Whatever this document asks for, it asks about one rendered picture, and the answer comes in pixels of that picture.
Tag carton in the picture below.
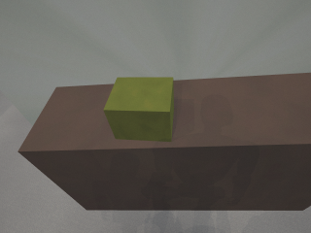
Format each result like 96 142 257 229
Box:
103 77 174 142

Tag pedestal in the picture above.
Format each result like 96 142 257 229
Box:
18 73 311 211

